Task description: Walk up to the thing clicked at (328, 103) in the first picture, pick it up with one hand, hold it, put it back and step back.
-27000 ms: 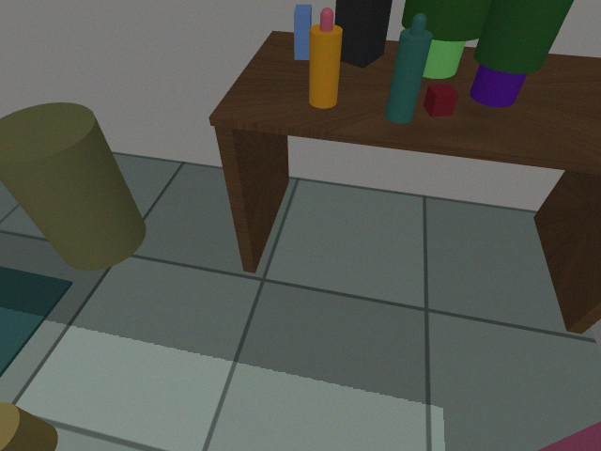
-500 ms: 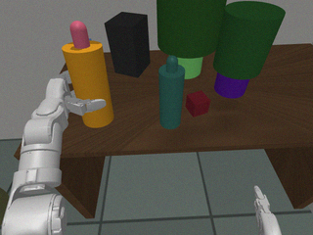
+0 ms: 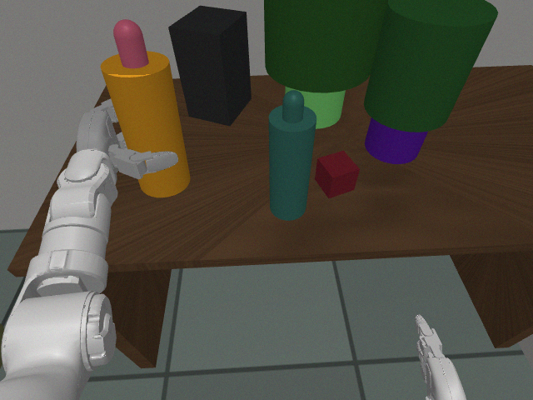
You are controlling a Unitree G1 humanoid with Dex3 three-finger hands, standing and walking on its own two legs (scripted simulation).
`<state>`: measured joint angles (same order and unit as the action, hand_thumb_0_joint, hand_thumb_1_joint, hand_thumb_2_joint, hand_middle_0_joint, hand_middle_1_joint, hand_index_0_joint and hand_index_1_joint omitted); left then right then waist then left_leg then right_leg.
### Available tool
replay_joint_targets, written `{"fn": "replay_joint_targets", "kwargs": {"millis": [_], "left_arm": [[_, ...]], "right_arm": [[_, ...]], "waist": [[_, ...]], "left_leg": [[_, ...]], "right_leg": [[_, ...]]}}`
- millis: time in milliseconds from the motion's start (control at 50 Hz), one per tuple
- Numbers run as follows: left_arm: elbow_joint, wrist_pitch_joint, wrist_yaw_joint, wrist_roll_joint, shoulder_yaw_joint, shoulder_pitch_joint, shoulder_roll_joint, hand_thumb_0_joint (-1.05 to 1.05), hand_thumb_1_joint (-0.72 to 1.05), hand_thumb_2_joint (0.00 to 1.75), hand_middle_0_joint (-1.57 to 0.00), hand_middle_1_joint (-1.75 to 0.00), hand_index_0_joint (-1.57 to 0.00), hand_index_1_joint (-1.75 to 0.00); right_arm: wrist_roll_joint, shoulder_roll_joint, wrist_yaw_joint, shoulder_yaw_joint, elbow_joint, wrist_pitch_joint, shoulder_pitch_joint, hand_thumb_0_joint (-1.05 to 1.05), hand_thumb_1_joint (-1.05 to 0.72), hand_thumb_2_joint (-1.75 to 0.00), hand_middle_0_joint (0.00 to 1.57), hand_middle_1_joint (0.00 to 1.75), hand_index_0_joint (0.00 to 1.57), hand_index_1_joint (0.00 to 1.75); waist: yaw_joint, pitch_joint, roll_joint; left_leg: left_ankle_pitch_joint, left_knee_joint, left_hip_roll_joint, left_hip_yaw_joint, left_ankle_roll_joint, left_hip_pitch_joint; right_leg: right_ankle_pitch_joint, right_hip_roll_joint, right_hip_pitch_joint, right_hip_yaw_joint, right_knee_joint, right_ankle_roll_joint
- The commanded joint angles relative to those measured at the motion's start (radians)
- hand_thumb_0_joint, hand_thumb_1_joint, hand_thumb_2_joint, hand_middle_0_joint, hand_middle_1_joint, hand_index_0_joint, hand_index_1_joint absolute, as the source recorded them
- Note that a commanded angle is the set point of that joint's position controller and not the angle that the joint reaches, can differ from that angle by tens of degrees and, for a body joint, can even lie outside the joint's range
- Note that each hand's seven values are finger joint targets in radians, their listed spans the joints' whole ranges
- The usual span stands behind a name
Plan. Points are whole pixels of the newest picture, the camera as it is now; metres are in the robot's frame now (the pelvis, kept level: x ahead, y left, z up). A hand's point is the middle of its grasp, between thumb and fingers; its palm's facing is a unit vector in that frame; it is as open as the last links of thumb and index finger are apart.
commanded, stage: crouch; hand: left
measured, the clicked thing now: (148, 115) +0.48 +0.13 +0.22
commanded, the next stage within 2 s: lower in 0.72 s
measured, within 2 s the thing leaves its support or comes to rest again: neither
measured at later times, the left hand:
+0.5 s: hand (147, 142) +0.52 +0.16 +0.14, palm faces +0.09 -1.00 -0.03, open 11.4 cm
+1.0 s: hand (156, 144) +0.55 +0.15 +0.11, palm faces +0.11 -0.99 -0.01, open 11.4 cm
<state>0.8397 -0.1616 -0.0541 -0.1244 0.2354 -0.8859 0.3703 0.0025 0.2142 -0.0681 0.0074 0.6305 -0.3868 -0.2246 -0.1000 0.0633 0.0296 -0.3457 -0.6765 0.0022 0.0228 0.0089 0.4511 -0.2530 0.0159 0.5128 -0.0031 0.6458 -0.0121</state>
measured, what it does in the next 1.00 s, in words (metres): stands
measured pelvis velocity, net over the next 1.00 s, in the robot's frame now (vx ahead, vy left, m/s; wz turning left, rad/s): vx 0.01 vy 0.00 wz -0.03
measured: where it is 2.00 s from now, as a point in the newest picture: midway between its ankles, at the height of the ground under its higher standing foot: outside the picture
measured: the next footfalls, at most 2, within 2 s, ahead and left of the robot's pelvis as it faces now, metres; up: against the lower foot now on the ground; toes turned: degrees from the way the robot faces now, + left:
none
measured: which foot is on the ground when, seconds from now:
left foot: down 0.00-1.00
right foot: down 0.00-1.00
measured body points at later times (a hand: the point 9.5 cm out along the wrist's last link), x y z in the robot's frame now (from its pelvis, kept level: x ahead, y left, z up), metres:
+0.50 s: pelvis +0.01 +0.00 -0.01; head +0.07 +0.00 +0.44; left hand +0.51 +0.21 +0.14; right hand +0.15 -0.26 -0.07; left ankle +0.00 +0.12 -0.72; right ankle +0.04 -0.13 -0.72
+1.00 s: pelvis +0.01 +0.00 -0.02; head +0.10 +0.01 +0.42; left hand +0.54 +0.21 +0.11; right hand +0.15 -0.27 -0.07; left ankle +0.00 +0.12 -0.72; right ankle +0.04 -0.13 -0.72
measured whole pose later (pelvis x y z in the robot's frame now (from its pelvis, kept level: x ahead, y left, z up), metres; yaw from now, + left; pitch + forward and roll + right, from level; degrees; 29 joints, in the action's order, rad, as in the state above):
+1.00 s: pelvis +0.01 +0.00 -0.02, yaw -2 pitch +16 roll -1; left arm 1.18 0.14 -0.04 -0.05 0.38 -1.03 0.50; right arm -0.02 0.22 -0.03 0.02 0.36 -0.13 -0.23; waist -0.20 0.09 0.01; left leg -0.40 -0.81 0.03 0.01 0.01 0.69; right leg -0.29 -0.01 0.75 0.01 0.75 -0.01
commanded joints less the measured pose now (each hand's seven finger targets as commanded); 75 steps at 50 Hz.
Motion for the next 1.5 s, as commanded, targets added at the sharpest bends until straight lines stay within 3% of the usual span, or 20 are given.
{"fn": "replay_joint_targets", "kwargs": {"millis": [0, 80, 140, 160, 320, 500, 560, 600, 620, 680, 700, 740, 760, 980, 1140, 1160, 1320, 1340, 1400, 1480], "left_arm": [[-0.372, 0.186, 0.003, -0.055, 0.116, -0.805, 0.306, 0.00, -0.01, 1.37, -1.32, -1.53, -1.34, -1.53], [-0.338, 0.250, 0.021, -0.053, 0.135, -0.827, 0.323, 0.00, -0.06, 1.36, -1.31, -1.52, -1.33, -1.52], [-0.346, 0.294, 0.039, -0.046, 0.213, -0.823, 0.419, 0.00, -0.07, 1.35, -1.27, -1.49, -1.29, -1.50], [-0.293, 0.301, 0.040, -0.040, 0.185, -0.790, 0.380, 0.00, -0.04, 1.38, -1.27, -1.50, -1.29, -1.51], [-0.266, 0.348, -0.001, -0.013, 0.136, -0.828, 0.353, 0.00, 0.02, 1.37, -1.29, -1.50, -1.31, -1.50], [-0.128, 0.357, 0.000, -0.019, 0.115, -0.858, 0.307, 0.00, -0.04, 1.35, -1.28, -1.48, -1.30, -1.49], [-0.201, 0.379, 0.007, -0.003, 0.130, -0.917, 0.364, 0.00, -0.04, 1.33, -1.28, -1.47, -1.30, -1.48], [-0.120, 0.378, 0.011, -0.006, 0.148, -0.870, 0.381, 0.00, -0.03, 1.35, -1.30, -1.49, -1.32, -1.50], [-0.147, 0.390, 0.012, -0.010, 0.149, -0.903, 0.381, 0.00, -0.02, 1.35, -1.29, -1.48, -1.31, -1.49], [-0.191, 0.400, 0.011, -0.008, 0.191, -0.939, 0.455, 0.00, 0.01, 1.36, -1.29, -1.48, -1.30, -1.49], [-0.092, 0.393, 0.008, -0.003, 0.163, -0.879, 0.395, 0.00, 0.01, 1.36, -1.31, -1.49, -1.32, -1.50], [-0.251, 0.422, 0.015, 0.003, 0.217, -0.973, 0.502, 0.00, -0.02, 1.35, -1.28, -1.47, -1.29, -1.48], [-0.080, 0.406, 0.015, 0.010, 0.209, -0.883, 0.466, 0.00, 0.01, 1.35, -1.27, -1.45, -1.29, -1.47], [0.040, 0.445, -0.009, 0.036, 0.170, -0.833, 0.407, 0.00, -0.01, 1.33, -1.29, -1.49, -1.31, -1.50], [-0.147, 0.495, -0.026, 0.023, 0.181, -0.943, 0.448, 0.00, 0.01, 1.30, -1.27, -1.45, -1.28, -1.47], [-0.101, 0.491, -0.021, 0.025, 0.180, -0.903, 0.435, 0.00, 0.00, 1.30, -1.27, -1.45, -1.28, -1.46], [-0.175, 0.515, 0.005, 0.023, 0.179, -0.838, 0.435, 0.00, 0.01, 1.33, -1.26, -1.46, -1.27, -1.47], [-0.100, 0.506, 0.008, 0.036, 0.154, -0.785, 0.392, 0.00, -0.01, 1.32, -1.26, -1.45, -1.27, -1.47], [-0.034, 0.498, 0.010, 0.040, 0.164, -0.771, 0.386, 0.00, -0.03, 1.32, -1.25, -1.45, -1.26, -1.47], [-0.069, 0.498, 0.005, 0.041, 0.155, -0.797, 0.369, 0.00, -0.05, 1.28, -1.32, -1.45, -1.33, -1.46]], "right_arm": [[0.006, 0.170, -0.012, 0.087, -0.204, -0.029, 0.047, 0.00, 0.57, -0.04, 0.05, 0.05, 0.05, 0.05], [0.004, 0.134, -0.011, 0.064, -0.243, 0.006, 0.091, 0.00, 0.56, -0.05, 0.05, 0.05, 0.05, 0.05], [0.006, 0.148, -0.009, 0.059, -0.350, 0.036, 0.127, 0.00, 0.55, -0.05, 0.05, 0.05, 0.05, 0.05], [0.003, 0.120, -0.007, 0.054, -0.276, 0.056, 0.068, 0.00, 0.55, -0.05, 0.05, 0.05, 0.05, 0.05], [-0.004, 0.151, 0.014, 0.087, -0.321, 0.116, 0.030, 0.00, 0.55, -0.05, 0.05, 0.05, 0.05, 0.05], [-0.003, 0.170, 0.000, 0.093, -0.341, 0.143, 0.028, 0.00, 0.55, -0.05, 0.05, 0.05, 0.05, 0.05], [-0.004, 0.156, 0.002, 0.074, -0.364, 0.150, 0.053, 0.00, 0.56, -0.05, 0.05, 0.05, 0.05, 0.05], [-0.006, 0.203, -0.003, 0.116, -0.347, 0.158, 0.022, 0.00, 0.55, -0.05, 0.05, 0.05, 0.05, 0.05], [-0.005, 0.153, 0.004, 0.081, -0.346, 0.161, 0.026, 0.00, 0.55, -0.05, 0.05, 0.05, 0.05, 0.05], [-0.006, 0.169, 0.008, 0.084, -0.402, 0.172, 0.032, 0.00, 0.54, -0.05, 0.05, 0.05, 0.05, 0.05], [-0.007, 0.134, 0.012, 0.066, -0.365, 0.177, 0.002, 0.00, 0.53, -0.06, 0.05, 0.05, 0.05, 0.05], [-0.010, 0.148, 0.016, 0.074, -0.418, 0.185, 0.039, 0.00, 0.53, -0.06, 0.05, 0.05, 0.05, 0.05], [-0.014, 0.173, 0.015, 0.090, -0.403, 0.189, 0.023, 0.00, 0.53, -0.06, 0.05, 0.05, 0.05, 0.05], [-0.022, 0.150, 0.020, 0.082, -0.405, 0.214, 0.008, 0.00, 0.53, -0.06, 0.05, 0.05, 0.05, 0.05], [-0.023, 0.134, 0.031, 0.052, -0.485, 0.220, 0.044, 0.00, 0.53, -0.06, 0.05, 0.05, 0.05, 0.05], [-0.023, 0.164, 0.027, 0.084, -0.499, 0.221, 0.031, 0.00, 0.52, -0.06, 0.05, 0.05, 0.05, 0.05], [-0.029, 0.164, 0.035, 0.076, -0.562, 0.227, -0.037, 0.00, 0.52, -0.06, 0.05, 0.05, 0.05, 0.05], [-0.031, 0.128, 0.041, 0.050, -0.516, 0.234, -0.075, 0.00, 0.51, -0.06, 0.05, 0.05, 0.05, 0.05], [-0.033, 0.166, 0.042, 0.092, -0.521, 0.239, -0.062, 0.00, 0.52, -0.06, 0.05, 0.05, 0.05, 0.05], [-0.036, 0.144, 0.047, 0.078, -0.538, 0.237, -0.061, 0.00, 0.52, -0.05, 0.05, 0.05, 0.05, 0.05]], "waist": [[-0.007, 0.553, 0.050], [0.002, 0.607, 0.022], [0.023, 0.704, 0.023], [0.003, 0.621, 0.046], [-0.057, 0.637, 0.163], [-0.089, 0.588, 0.090], [-0.063, 0.636, 0.133], [-0.079, 0.606, 0.096], [-0.068, 0.600, 0.118], [-0.061, 0.743, 0.158], [-0.086, 0.653, 0.109], [-0.053, 0.792, 0.185], [-0.075, 0.713, 0.106], [-0.110, 0.630, 0.114], [-0.099, 0.798, 0.214], [-0.114, 0.819, 0.196], [-0.116, 0.805, 0.227], [-0.127, 0.722, 0.204], [-0.132, 0.672, 0.181], [-0.139, 0.706, 0.224]], "left_leg": [[0.314, 0.060, -0.007, -0.007, -0.009, -0.205], [0.330, 0.042, -0.015, -0.010, -0.016, -0.137], [0.361, 0.030, -0.022, -0.024, -0.019, -0.113], [0.383, 0.022, -0.020, -0.023, -0.017, -0.097], [0.483, -0.023, 0.012, -0.012, -0.006, -0.223], [0.337, -0.025, 0.011, -0.013, -0.019, -0.152], [0.323, -0.028, 0.010, -0.012, -0.016, -0.165], [0.328, -0.029, 0.017, -0.004, -0.012, -0.137], [0.327, -0.034, 0.014, -0.005, -0.010, -0.118], [0.405, -0.059, 0.013, -0.009, -0.008, -0.147], [0.405, -0.063, 0.017, -0.004, -0.011, -0.106], [0.458, -0.080, 0.008, -0.014, -0.009, -0.119], [0.458, -0.084, 0.013, -0.006, -0.014, -0.079], [0.314, -0.101, 0.011, -0.018, -0.026, 0.004], [0.423, -0.145, 0.020, -0.001, -0.012, -0.070], [0.438, -0.155, 0.022, -0.002, -0.014, -0.082], [0.511, -0.186, 0.028, 0.011, -0.003, -0.100], [0.513, -0.184, 0.031, 0.015, -0.002, -0.065], [0.434, -0.180, 0.026, 0.012, -0.005, -0.022], [0.495, -0.207, 0.032, 0.016, -0.004, -0.072]], "right_leg": [[0.286, -0.017, -0.227, -0.032, -0.045, 0.019], [0.348, -0.009, -0.297, -0.022, -0.019, 0.016], [0.427, 0.001, -0.391, -0.004, 0.002, 0.015], [0.437, -0.002, -0.338, -0.007, 0.006, 0.016], [0.419, -0.016, -0.151, -0.013, 0.006, 0.030], [0.311, -0.021, -0.088, -0.013, 0.007, 0.025], [0.286, -0.020, -0.088, -0.016, 0.016, 0.029], [0.287, -0.025, -0.079, -0.022, 0.028, 0.032], [0.281, -0.023, -0.081, -0.020, 0.031, 0.032], [0.371, -0.016, -0.153, -0.010, 0.053, 0.033], [0.369, -0.021, -0.122, -0.016, 0.058, 0.031], [0.440, -0.009, -0.200, -0.001, 0.074, 0.031], [0.442, -0.015, -0.177, -0.005, 0.077, 0.030], [0.335, -0.017, -0.072, 0.003, 0.074, 0.027], [0.378, -0.020, -0.057, -0.004, 0.123, 0.034], [0.404, -0.020, -0.064, -0.003, 0.130, 0.032], [0.416, -0.025, -0.005, -0.015, 0.160, 0.036], [0.409, -0.026, 0.022, -0.021, 0.164, 0.036], [0.364, -0.023, 0.039, -0.014, 0.157, 0.035], [0.376, -0.027, 0.080, -0.018, 0.164, 0.033]]}}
